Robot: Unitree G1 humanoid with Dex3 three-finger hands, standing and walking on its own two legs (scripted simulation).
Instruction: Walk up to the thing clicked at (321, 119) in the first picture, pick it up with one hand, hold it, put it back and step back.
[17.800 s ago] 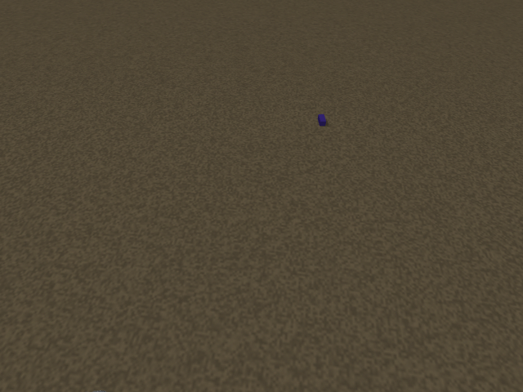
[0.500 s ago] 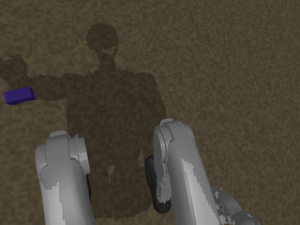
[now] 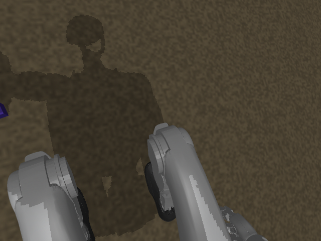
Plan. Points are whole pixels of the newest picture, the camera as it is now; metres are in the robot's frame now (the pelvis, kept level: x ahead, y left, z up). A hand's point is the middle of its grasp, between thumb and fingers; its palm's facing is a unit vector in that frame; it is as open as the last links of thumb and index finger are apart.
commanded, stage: approach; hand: left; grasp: from above
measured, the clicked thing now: out of the picture +0.44 +0.35 -0.29
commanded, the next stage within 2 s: close in in 0.18 s
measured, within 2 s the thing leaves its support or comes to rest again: neither
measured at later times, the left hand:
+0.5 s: hand out of the picture +0.43 +0.34 -0.19, palm faces -0.41 -0.17 -0.90, open 13.4 cm
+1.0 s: hand out of the picture +0.43 +0.33 -0.25, palm faces -0.42 -0.19 -0.89, open 13.9 cm
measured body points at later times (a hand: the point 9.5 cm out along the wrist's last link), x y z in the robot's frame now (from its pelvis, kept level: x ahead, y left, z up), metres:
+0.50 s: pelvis +0.00 +0.00 +0.00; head +0.23 +0.11 +0.37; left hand +0.45 +0.35 -0.14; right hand +0.10 -0.26 -0.09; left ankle +0.07 +0.14 -0.28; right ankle +0.10 -0.12 -0.28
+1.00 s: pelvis +0.00 +0.00 -0.01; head +0.27 +0.11 +0.33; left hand +0.45 +0.34 -0.20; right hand +0.06 -0.25 -0.09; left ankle +0.07 +0.14 -0.28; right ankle +0.10 -0.12 -0.28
